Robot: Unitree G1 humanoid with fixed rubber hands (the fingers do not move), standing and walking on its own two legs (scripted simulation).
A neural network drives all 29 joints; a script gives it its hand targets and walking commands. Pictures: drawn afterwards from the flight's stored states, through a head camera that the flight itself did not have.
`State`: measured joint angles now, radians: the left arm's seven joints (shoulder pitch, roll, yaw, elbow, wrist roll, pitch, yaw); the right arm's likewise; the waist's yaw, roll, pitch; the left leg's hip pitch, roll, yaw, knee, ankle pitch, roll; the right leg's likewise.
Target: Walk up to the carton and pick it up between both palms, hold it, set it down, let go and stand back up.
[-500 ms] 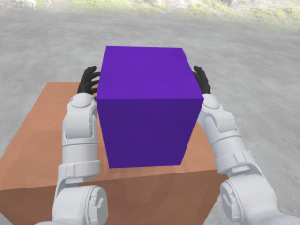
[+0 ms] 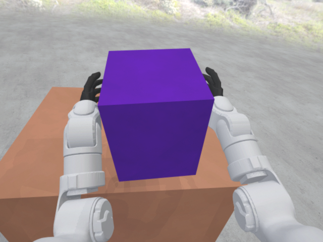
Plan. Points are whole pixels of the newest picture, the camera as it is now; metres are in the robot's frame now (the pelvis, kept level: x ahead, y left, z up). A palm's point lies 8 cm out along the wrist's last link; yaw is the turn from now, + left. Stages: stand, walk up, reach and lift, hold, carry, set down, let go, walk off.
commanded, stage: hold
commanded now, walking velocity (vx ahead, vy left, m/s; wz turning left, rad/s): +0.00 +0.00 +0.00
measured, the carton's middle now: (154, 115) +0.36 +0.01 +0.19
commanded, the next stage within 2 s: none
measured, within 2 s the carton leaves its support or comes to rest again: neither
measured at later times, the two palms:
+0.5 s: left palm (89, 101) +0.35 +0.16 +0.23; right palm (214, 100) +0.36 -0.13 +0.25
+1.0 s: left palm (97, 99) +0.36 +0.14 +0.24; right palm (218, 108) +0.35 -0.15 +0.23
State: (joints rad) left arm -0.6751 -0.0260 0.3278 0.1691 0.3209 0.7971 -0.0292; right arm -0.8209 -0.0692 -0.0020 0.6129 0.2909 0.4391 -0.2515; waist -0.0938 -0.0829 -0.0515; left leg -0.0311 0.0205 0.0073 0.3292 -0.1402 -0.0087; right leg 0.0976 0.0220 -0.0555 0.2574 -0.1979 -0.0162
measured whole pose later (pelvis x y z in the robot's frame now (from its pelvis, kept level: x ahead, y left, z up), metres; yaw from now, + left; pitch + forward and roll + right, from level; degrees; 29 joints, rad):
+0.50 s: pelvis +0.00 +0.01 +0.00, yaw -1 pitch -9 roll +0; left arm -0.70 -0.04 0.34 0.20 0.33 0.79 -0.02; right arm -0.81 -0.10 0.03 0.61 0.30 0.43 -0.25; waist -0.06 -0.06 -0.06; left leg -0.03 0.02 0.03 0.32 -0.14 0.00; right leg 0.08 0.02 -0.03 0.27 -0.20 -0.01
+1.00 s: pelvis +0.00 +0.01 +0.00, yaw -2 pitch -9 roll -1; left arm -0.69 -0.06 0.32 0.16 0.32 0.78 0.00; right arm -0.75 -0.11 0.04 0.55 0.31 0.41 -0.26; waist -0.09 -0.02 -0.04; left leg -0.04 0.01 0.04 0.33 -0.15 0.01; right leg 0.08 0.01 -0.03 0.27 -0.20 0.00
